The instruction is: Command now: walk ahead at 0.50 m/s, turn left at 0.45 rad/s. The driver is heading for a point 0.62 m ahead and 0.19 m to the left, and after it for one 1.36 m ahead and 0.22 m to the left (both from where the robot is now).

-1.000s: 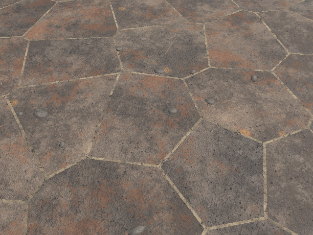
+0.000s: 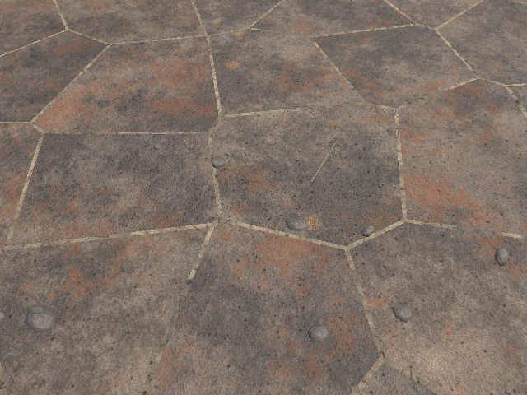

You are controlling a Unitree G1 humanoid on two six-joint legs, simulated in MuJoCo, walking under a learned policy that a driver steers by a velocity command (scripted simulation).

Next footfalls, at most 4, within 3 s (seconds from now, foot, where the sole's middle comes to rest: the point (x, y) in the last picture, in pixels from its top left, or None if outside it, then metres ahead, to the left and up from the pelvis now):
0.32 left None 0.33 0.16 -0.78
0.80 right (261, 326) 0.68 0.08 -0.78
1.24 left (178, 346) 0.61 0.29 -0.78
1.66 right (279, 349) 0.61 0.03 -0.78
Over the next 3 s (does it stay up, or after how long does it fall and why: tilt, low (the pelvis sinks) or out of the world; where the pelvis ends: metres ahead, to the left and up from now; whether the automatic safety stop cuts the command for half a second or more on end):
stays up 1.05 0.07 0.00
